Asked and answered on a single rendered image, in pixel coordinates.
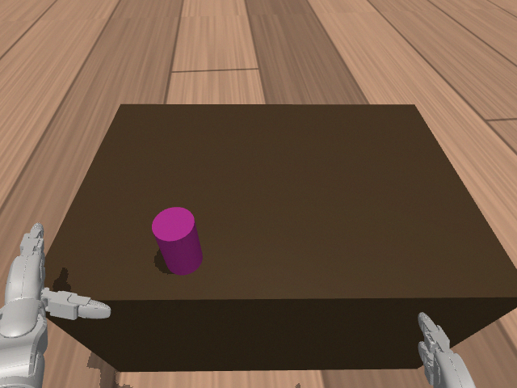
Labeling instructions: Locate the can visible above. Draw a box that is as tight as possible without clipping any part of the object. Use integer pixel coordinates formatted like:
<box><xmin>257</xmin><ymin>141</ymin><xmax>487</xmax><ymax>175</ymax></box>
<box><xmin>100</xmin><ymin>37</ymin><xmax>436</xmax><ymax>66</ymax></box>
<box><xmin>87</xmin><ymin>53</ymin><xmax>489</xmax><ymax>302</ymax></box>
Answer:
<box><xmin>152</xmin><ymin>207</ymin><xmax>203</xmax><ymax>275</ymax></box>

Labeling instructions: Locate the right robot hand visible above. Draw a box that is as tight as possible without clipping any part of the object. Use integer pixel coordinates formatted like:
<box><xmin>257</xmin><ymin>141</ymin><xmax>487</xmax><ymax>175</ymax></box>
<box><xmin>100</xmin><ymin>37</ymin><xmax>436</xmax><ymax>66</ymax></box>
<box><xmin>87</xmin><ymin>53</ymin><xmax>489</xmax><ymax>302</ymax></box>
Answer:
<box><xmin>418</xmin><ymin>312</ymin><xmax>476</xmax><ymax>388</ymax></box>

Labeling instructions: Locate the left robot arm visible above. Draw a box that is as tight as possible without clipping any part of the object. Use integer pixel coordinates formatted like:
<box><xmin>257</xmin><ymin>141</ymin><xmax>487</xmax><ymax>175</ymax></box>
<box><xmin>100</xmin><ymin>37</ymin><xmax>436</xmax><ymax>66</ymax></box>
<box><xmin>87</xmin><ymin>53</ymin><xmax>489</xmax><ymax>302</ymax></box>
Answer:
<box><xmin>0</xmin><ymin>298</ymin><xmax>48</xmax><ymax>388</ymax></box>

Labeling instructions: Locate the left robot hand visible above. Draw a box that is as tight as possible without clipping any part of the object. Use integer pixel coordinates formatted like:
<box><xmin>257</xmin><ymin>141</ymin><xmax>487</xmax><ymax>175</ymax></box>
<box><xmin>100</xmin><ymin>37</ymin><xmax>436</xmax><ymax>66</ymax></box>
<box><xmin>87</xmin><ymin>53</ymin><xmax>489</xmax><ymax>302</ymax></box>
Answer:
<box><xmin>5</xmin><ymin>223</ymin><xmax>111</xmax><ymax>320</ymax></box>

